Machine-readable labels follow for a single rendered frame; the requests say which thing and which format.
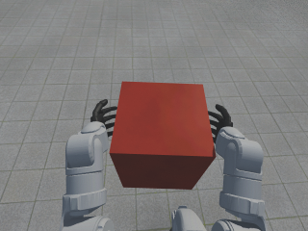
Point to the robot left upper arm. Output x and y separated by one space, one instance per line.
95 223

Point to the carton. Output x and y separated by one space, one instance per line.
162 137

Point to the left robot forearm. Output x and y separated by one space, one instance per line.
84 182

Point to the robot right upper arm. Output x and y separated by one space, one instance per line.
234 225

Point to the right robot forearm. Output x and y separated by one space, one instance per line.
241 193

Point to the robot right shin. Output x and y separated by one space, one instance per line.
182 207

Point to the robot left hand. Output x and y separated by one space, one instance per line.
98 112

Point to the robot right hand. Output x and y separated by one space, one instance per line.
223 121

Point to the right robot thigh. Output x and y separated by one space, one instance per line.
184 219

